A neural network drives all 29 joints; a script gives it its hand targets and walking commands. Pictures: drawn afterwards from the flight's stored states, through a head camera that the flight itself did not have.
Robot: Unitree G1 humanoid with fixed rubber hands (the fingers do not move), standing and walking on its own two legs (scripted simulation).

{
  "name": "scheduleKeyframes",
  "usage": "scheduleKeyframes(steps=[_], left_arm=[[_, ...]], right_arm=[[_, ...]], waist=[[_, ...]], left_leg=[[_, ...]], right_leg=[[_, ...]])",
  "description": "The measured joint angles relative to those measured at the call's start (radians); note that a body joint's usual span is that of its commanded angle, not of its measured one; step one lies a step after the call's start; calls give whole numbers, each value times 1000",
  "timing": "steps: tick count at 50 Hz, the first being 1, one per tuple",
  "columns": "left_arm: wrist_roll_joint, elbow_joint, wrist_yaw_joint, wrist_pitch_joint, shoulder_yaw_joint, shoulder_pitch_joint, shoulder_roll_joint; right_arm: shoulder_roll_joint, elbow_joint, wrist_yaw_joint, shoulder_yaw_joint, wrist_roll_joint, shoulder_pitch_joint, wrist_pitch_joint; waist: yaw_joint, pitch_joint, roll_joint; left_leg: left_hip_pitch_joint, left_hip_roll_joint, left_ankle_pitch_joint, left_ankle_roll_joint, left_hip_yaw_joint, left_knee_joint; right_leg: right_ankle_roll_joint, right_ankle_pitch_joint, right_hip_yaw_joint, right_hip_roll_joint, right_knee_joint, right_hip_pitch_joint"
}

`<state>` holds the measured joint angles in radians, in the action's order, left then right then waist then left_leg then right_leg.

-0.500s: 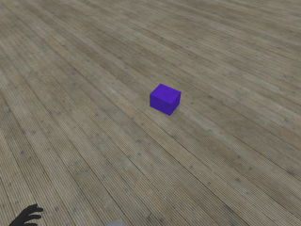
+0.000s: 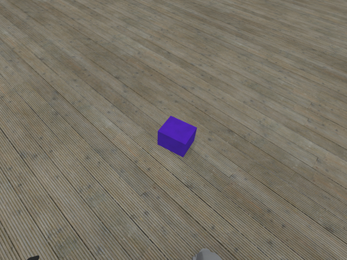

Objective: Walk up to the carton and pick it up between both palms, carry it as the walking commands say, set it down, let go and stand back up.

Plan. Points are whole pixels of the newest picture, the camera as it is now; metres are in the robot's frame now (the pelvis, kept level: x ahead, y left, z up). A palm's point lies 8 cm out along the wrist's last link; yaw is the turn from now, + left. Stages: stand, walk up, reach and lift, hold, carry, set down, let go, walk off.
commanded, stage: walk up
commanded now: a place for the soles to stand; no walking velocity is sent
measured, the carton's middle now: (176, 136) +1.02 -0.09 -0.69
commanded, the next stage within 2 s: none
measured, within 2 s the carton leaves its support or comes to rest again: neither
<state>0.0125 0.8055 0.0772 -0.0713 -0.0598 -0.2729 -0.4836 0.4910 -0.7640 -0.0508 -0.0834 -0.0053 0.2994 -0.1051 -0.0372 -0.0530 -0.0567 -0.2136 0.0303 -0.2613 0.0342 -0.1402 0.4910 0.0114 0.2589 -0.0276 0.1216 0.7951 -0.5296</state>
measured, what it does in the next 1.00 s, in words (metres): walks ahead: right foot, then left foot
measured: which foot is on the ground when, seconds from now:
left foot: down 0.00-0.14, up 0.16-0.48, down 0.50-0.84, up 0.86-1.00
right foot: up 0.00-0.10, down 0.12-0.50, up 0.52-0.80, down 0.82-1.00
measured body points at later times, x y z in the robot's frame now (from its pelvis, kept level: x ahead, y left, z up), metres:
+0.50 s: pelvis +0.21 +0.00 -0.01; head +0.22 +0.00 +0.44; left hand +0.24 +0.36 -0.10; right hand +0.35 -0.34 -0.08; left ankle +0.30 +0.12 -0.74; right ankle +0.17 -0.14 -0.73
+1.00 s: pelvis +0.38 -0.02 -0.01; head +0.40 -0.03 +0.44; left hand +0.47 +0.34 -0.07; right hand +0.46 -0.36 -0.11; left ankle +0.41 +0.12 -0.69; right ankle +0.42 -0.14 -0.74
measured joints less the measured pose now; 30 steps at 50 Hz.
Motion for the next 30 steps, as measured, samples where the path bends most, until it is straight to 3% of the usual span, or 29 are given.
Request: scheduleKeyframes(steps=[6,8,10,12,18,23,25,27,30], left_arm=[[3,-8,16,-8,-20,76,-8],[3,-26,1,-23,-29,93,-16],[-9,-44,-12,-30,-28,88,-15],[-16,-53,-23,-30,-24,65,-8],[-9,-59,-25,-28,-22,-30,-15],[-10,-46,-16,-15,-18,-96,-33],[-9,-44,-17,-9,-10,-116,-36],[-11,-33,-27,0,-4,-109,-28],[-12,-16,-38,5,9,-80,-17]], right_arm=[[26,-9,0,0,-1,74,12],[22,-16,5,6,0,75,19],[11,-22,15,17,5,59,27],[4,-25,18,25,5,42,28],[-15,-34,-10,28,-8,-6,31],[-16,-35,-29,15,-9,-49,29],[-1,-27,-24,6,-10,-57,17],[4,-11,-10,0,-9,-65,5],[-5,1,5,3,2,-56,3]], waist=[[-29,4,39],[-21,-5,60],[-7,-12,75],[8,-12,93],[63,0,93],[91,14,62],[92,24,49],[80,19,31],[60,14,4]], left_leg=[[62,29,-127,-41,3,78],[-4,48,-183,-15,41,270],[-108,25,-181,1,110,485],[-191,26,-139,-1,131,566],[-299,71,-52,-24,102,354],[-244,52,38,-24,65,140],[-194,25,52,-8,62,82],[-203,11,77,-2,57,142],[-158,6,24,-3,44,138]], right_leg=[[20,-57,-38,-44,-212,96],[21,-107,-43,-67,-181,104],[21,-60,-51,-73,-153,119],[22,-33,-60,-79,-177,158],[23,-1,-75,-80,-251,259],[7,81,-75,-61,-225,315],[12,149,-66,-45,-146,308],[23,200,-15,-50,55,238],[19,165,31,-68,238,128]])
